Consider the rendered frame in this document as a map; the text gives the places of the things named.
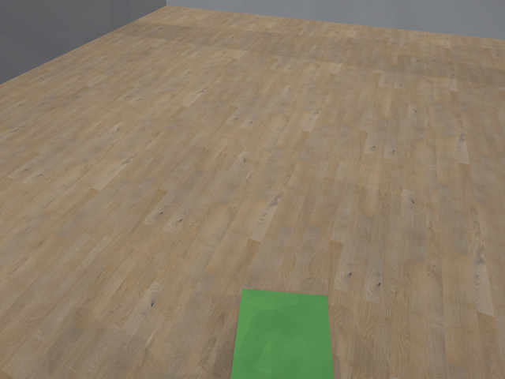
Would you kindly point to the carton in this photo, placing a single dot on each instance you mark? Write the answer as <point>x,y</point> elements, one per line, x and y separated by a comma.
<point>282,335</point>

